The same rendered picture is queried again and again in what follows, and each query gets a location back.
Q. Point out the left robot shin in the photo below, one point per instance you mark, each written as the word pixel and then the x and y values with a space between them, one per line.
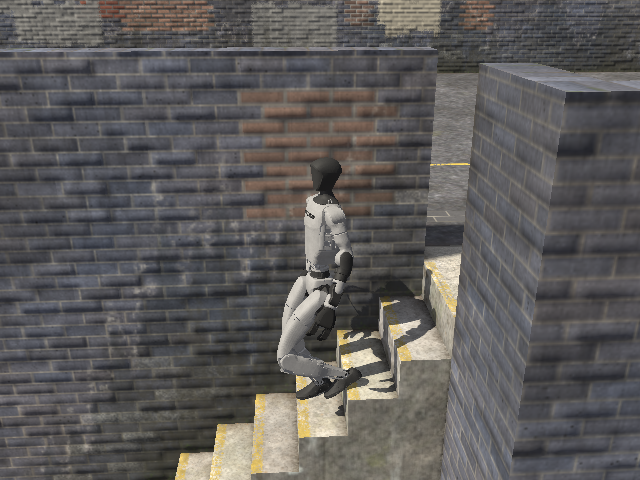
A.
pixel 308 366

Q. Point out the robot left hand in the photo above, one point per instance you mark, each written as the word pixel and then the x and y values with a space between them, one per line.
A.
pixel 325 318

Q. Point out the left robot upper arm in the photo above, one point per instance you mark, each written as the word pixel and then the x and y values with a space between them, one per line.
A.
pixel 335 218

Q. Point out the robot shin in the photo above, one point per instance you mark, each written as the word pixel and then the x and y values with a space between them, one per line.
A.
pixel 308 366
pixel 317 379

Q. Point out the right robot upper arm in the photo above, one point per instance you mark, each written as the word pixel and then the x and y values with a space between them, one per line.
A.
pixel 307 200

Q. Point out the right robot shin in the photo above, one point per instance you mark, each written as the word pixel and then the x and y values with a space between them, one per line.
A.
pixel 317 379

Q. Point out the robot left forearm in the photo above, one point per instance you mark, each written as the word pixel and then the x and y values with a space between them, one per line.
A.
pixel 336 290

